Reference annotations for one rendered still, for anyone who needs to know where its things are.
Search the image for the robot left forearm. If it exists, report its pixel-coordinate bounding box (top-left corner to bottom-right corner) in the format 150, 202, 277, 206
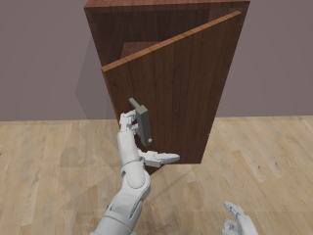
89, 161, 152, 235

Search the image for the cupboard door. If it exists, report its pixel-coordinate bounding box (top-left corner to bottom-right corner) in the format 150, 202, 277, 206
101, 11, 242, 175

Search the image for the robot left hand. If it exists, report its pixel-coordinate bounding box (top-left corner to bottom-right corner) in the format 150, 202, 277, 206
116, 110, 180, 167

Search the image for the handle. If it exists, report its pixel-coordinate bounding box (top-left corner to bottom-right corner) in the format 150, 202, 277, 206
128, 98, 152, 147

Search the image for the robot right hand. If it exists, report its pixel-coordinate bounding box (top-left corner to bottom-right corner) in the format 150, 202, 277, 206
222, 201, 259, 235

